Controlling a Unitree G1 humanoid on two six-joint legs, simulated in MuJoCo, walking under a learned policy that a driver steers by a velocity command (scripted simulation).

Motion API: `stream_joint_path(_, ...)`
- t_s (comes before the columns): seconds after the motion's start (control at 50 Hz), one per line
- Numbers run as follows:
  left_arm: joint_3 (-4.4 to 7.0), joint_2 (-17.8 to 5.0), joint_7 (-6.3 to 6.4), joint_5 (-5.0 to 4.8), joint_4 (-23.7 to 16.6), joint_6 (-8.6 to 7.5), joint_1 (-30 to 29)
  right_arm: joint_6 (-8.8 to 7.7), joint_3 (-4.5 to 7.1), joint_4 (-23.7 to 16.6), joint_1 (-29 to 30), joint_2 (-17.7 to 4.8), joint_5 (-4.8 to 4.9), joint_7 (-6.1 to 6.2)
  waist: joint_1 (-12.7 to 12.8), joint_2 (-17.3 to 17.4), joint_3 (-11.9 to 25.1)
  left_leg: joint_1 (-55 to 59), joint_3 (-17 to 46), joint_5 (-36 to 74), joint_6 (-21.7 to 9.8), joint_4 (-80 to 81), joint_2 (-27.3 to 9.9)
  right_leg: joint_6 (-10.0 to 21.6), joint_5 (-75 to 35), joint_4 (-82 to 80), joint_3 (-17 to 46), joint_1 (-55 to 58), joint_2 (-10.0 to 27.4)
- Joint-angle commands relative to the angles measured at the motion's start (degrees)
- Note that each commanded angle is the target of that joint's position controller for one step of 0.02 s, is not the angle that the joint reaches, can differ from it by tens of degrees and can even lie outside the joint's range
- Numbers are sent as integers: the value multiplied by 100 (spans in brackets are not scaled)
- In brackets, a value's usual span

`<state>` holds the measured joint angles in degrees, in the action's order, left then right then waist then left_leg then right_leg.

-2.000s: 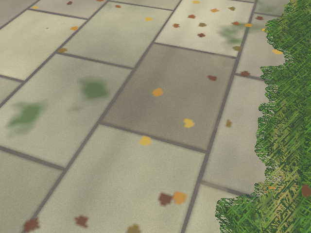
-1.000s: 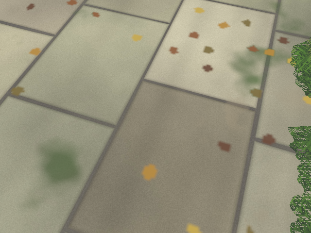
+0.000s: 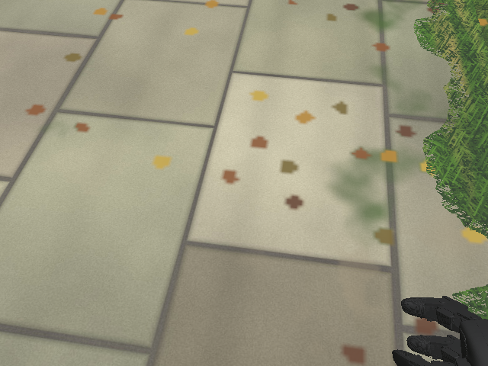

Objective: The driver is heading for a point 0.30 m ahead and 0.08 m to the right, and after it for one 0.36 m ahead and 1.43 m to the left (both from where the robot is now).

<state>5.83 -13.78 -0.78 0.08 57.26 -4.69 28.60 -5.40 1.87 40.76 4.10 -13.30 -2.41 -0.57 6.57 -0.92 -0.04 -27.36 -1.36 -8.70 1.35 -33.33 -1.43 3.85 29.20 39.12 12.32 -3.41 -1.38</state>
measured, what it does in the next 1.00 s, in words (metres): walks ahead, turning left: right foot, then left foot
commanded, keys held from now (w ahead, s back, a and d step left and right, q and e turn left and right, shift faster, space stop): w+e+shift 0.10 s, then w+q+shift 0.90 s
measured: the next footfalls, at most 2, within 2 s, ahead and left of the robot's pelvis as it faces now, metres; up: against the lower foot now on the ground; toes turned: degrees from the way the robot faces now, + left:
right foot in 0.38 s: +0.48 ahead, -0.15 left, +0.00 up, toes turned -6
left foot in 0.84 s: +0.89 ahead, +0.05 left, +0.00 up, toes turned +22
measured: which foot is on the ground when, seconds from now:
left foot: down 0.00-0.38, up 0.40-0.82, down 0.84-1.00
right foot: up 0.00-0.36, down 0.38-0.84, up 0.86-1.00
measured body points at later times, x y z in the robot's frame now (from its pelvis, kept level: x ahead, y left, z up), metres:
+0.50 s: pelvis +0.40 -0.05 +0.01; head +0.43 -0.05 +0.46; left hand +0.58 +0.19 -0.09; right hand +0.36 -0.31 -0.13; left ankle +0.23 +0.11 -0.61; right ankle +0.44 -0.14 -0.72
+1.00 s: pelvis +0.84 +0.04 +0.00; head +0.86 +0.04 +0.45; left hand +0.91 +0.32 -0.09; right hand +0.99 -0.22 -0.13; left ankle +0.85 +0.04 -0.72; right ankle +0.84 -0.16 -0.61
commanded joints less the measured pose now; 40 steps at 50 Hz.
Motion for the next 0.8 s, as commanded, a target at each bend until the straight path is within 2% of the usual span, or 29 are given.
stream_joint_path(0.02, -86, -179, 28, -141, -1081, -94, -739, 53, 502, 211, -2093, -1498, -187, 158, -1077, 1804, 1108, 4080, 4642, -4724, -663, 2284, -2464, 451, -506, 4008, -515, -4342, 46)
stream_joint_path(0.04, -58, -337, -17, -14, -1093, -16, -1018, 58, 369, 108, -1665, -950, -119, 129, -976, 953, 505, 3392, 3579, -3940, -666, 2097, -2253, 457, -1048, 3973, -714, -4408, 369)
stream_joint_path(0.06, -64, -310, -85, 67, -1054, 31, -1163, 49, 296, 220, -1780, -663, -107, 86, -954, 419, 213, 2926, 2519, -2525, -642, 2045, -1977, 408, -1306, 3720, -730, -4136, 614)
stream_joint_path(0.08, -61, -262, -167, 156, -1144, 99, -1250, 50, 270, 320, -1805, -614, -75, 113, -838, 556, 169, 2609, 2123, -2371, -669, 2219, -1814, 341, -1343, 3653, -821, -4092, 674)
stream_joint_path(0.1, -90, -189, -255, 208, -1284, 203, -1394, -2, 238, 452, -1869, -534, -35, 113, -727, 841, -61, 2303, 1732, -2046, -658, 2352, -1765, 249, -1408, 3572, -807, -4120, 846)
stream_joint_path(0.14, -180, -19, -368, 228, -1504, 264, -1744, -147, 140, 747, -2244, -237, 29, 24, -690, 741, -308, 2089, 1245, -1290, -731, 2514, -1493, 216, -1746, 3367, -612, -4247, 787)
stream_joint_path(0.16, -208, -7, -391, 231, -1545, 264, -1836, -206, 140, 829, -2355, -273, 29, 5, -636, 628, -359, 2078, 1100, -1133, -807, 2619, -1443, 205, -1928, 3187, -475, -4350, 679)
stream_joint_path(0.2, -218, -239, -427, 254, -1819, 247, -2371, -266, 171, 895, -2401, -503, 44, 20, -527, 437, -653, 2050, 688, -684, -973, 2873, -1363, 135, -2208, 2381, -450, -4617, 567)
stream_joint_path(0.24, -305, -334, -503, 290, -2070, 204, -2954, -260, 173, 926, -2419, -592, 163, 16, -479, 299, -796, 1623, 249, -19, -996, 3300, -1053, 87, -2798, 855, -1278, -3781, 649)
stream_joint_path(0.26, -364, -267, -527, 265, -2132, 180, -3181, -257, 171, 957, -2540, -649, 211, 10, -538, 278, -881, 1304, 186, 621, -1050, 3547, -1030, 102, -2985, 398, -1564, -3067, 576)
stream_joint_path(0.28, -396, -251, -519, 236, -2146, 170, -3291, -248, 204, 986, -2631, -844, 225, 3, -560, 299, -920, 1279, 186, 1211, -1089, 3636, -1121, 107, -3002, 196, -1638, -2587, 498)
stream_joint_path(0.32, -346, -485, -404, 234, -2103, 161, -3212, -210, 281, 1046, -2783, -1274, 198, -10, -472, 300, -699, 2095, 73, 3084, -1058, 3073, -1217, 147, -2538, -201, -1660, -2183, 287)
stream_joint_path(0.34, -298, -630, -306, 245, -2043, 140, -2967, -180, 305, 1101, -2918, -1443, 191, 2, -347, 406, -352, 2490, 21, 4503, -1013, 2402, -1232, 182, -2174, -306, -1719, -1746, 74)
stream_joint_path(0.36, -217, -824, -201, 263, -1837, 102, -2165, -117, 327, 1140, -2959, -1570, 170, 24, 59, 537, 182, 2506, -22, 5125, -952, 1230, -1192, 223, -1821, -475, -1694, -757, -114)
stream_joint_path(0.38, -114, -1034, -98, 308, -1466, 59, -999, -66, 324, 1110, -2864, -1562, 187, 35, 620, 495, 798, 1827, -127, 4403, -872, -332, -899, 232, -1943, -750, -1607, 784, -21)
stream_joint_path(0.4, 33, -1594, 39, 460, -1325, 29, -145, -54, 204, 955, -3007, -1031, 156, 6, 769, -126, 1607, 503, -134, 1847, -866, -2422, -440, 243, -195, -778, -217, 2288, 1328)
stream_joint_path(0.42, 101, -2028, 59, 547, -1442, -7, -230, -57, 53, 653, -3526, -158, 382, -44, 159, -1488, 2407, -967, 348, -1900, -820, -4264, 179, 405, 1848, -1820, 2502, 2970, 2805)
stream_joint_path(0.44, 50, -1630, 31, 419, -1432, 14, -553, -27, 200, 603, -2964, -718, 416, -2, 175, -880, 1904, -1327, 651, -1311, -942, -4723, 17, 309, 1862, -2460, 2873, 2156, 2676)
stream_joint_path(0.46, -68, -1164, 26, 361, -1394, -13, -1016, -1, 230, 545, -2606, -745, 383, -18, -77, -500, 883, -1560, 601, -728, -932, -4542, -254, 258, 938, -2377, 1811, 1353, 2431)
stream_joint_path(0.48, -121, -896, 0, 354, -1335, -55, -1171, 26, 193, 621, -2495, -593, 326, -44, -233, -226, 386, -1421, 589, -527, -876, -4289, -438, 204, -481, -2371, 978, 750, 2190)
stream_joint_path(0.52, -167, -689, 44, 225, -1223, -95, -1366, 221, 177, 662, -2690, -372, 152, -139, -631, -538, 167, -1099, 475, -481, -732, -4149, -612, 147, -800, -2724, 72, -59, 1928)
stream_joint_path(0.58, -237, -386, -8, 83, -950, -256, -1157, 461, 171, 359, -2015, -201, 124, -259, -742, -345, -370, -1573, 359, -115, -671, -3954, -782, -39, -1949, -3014, -1087, -249, 1761)
stream_joint_path(0.64, -258, -324, 5, 109, -839, -353, -1154, 491, 103, 21, -1248, -204, 126, -366, -810, -350, -691, -1658, 12, 833, -685, -3165, -655, -105, -2930, -3272, -2139, -463, 1375)
stream_joint_path(0.7, -201, -686, 98, 130, -804, -375, -1125, 479, 35, -242, -703, -345, 123, -475, -904, -149, -878, -1132, -423, 1348, -919, -1717, -516, -152, -3960, -3518, -2787, -312, 1358)
stream_joint_path(0.72, -202, -743, 130, 117, -765, -353, -1016, 469, 34, -260, -538, -406, 126, -493, -855, -2, -927, -932, -755, 1414, -1015, -1353, -271, -235, -4928, -3443, -2992, -72, 1265)
stream_joint_path(0.74, -188, -905, 164, 113, -760, -324, -852, 456, 30, -288, -498, -453, 134, -494, -876, -62, -816, -603, -986, 1398, -1113, -1100, -34, -276, -6337, -3147, -3059, 199, 1321)
stream_joint_path(0.76, -153, -1074, 209, 116, -772, -251, -732, 452, 52, -225, -673, -568, 157, -466, -985, -187, -607, -332, -1168, 1204, -1188, -1026, 229, -312, -7708, -2701, -3091, 593, 1355)
stream_joint_path(0.78, -94, -1314, 262, 136, -828, -155, -753, 460, 93, -142, -1071, -710, 174, -425, -1258, -400, -288, 98, -1213, 849, -1274, -993, 420, -335, -8757, -2062, -3057, 873, 1482)
stream_joint_path(0.8, -29, -1515, 291, 177, -920, -33, -945, 469, 177, 47, -1866, -915, 197, -369, -1695, -568, 147, 878, -1147, 439, -1380, -1058, 583, -288, -9389, -1037, -2987, 902, 1603)
Keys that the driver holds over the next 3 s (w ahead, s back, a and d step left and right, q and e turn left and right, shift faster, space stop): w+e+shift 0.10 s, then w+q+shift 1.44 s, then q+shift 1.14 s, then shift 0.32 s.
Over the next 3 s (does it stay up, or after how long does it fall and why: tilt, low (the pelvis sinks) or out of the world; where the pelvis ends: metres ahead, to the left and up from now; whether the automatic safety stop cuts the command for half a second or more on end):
stays up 1.47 0.58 0.02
